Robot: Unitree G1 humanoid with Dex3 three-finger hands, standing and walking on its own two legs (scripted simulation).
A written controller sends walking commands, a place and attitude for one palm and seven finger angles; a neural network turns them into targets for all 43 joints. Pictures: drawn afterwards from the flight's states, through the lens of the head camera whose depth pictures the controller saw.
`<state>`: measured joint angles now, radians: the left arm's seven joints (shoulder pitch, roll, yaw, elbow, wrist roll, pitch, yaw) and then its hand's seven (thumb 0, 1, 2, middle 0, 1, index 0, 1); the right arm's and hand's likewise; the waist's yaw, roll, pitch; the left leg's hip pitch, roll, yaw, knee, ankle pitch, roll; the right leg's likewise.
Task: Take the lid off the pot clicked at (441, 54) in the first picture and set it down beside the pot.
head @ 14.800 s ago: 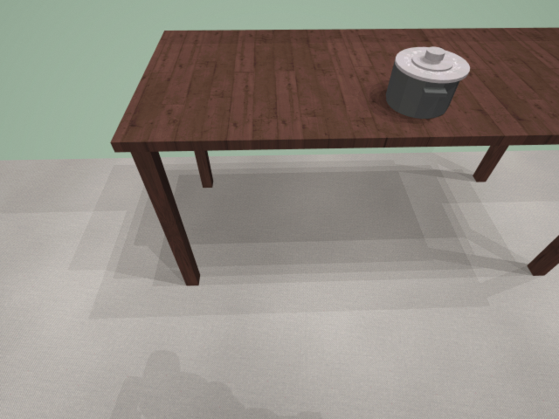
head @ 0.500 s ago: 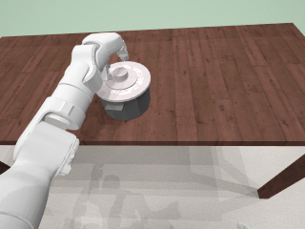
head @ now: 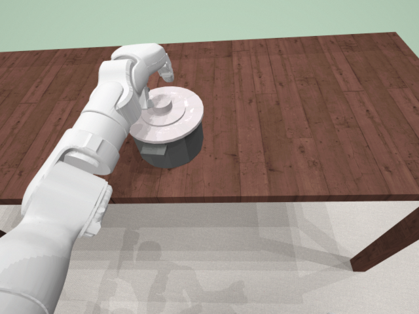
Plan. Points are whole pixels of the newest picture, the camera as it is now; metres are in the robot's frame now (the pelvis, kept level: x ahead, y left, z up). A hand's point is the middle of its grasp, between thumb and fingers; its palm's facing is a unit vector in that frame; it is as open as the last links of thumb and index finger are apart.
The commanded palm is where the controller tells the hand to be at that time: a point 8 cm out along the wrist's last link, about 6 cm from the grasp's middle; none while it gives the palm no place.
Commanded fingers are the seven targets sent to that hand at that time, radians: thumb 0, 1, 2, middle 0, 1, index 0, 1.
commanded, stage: move the open hand above the knob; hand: left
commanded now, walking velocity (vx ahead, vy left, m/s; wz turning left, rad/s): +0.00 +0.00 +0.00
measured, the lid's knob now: (161, 104) +0.53 +0.08 +0.11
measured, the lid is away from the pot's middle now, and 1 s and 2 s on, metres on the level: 0.01 0.01 0.01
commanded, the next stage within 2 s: lower the open fingers around the knob in 0.26 s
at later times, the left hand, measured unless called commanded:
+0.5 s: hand (156, 91) +0.49 +0.08 +0.17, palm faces -0.33 -0.02 -0.94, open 10.2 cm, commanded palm +0.48 +0.08 +0.23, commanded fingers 0.00 -0.33 1.47 -0.83 -0.08 -0.83 -0.08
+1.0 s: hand (156, 104) +0.49 +0.08 +0.14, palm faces -0.38 -0.02 -0.92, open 10.2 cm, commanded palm +0.49 +0.09 +0.19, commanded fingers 0.00 -0.33 1.47 -0.83 -0.08 -0.83 -0.08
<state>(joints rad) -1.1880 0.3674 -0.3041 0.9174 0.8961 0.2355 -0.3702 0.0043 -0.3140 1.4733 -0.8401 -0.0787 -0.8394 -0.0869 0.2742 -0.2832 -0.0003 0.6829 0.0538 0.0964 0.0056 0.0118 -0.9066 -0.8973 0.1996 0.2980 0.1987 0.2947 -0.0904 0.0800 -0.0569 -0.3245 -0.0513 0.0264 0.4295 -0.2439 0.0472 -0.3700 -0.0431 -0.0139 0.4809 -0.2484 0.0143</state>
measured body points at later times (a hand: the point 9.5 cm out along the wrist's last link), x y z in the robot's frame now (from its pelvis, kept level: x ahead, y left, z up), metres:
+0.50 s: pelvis +0.00 +0.00 +0.00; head +0.04 -0.04 +0.45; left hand +0.50 +0.08 +0.23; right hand +0.07 -0.26 -0.15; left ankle -0.02 +0.09 -0.74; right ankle -0.01 -0.13 -0.74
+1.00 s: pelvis +0.00 +0.00 +0.00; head +0.05 -0.03 +0.45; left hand +0.50 +0.08 +0.20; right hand +0.05 -0.27 -0.14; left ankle -0.02 +0.09 -0.74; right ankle -0.01 -0.13 -0.74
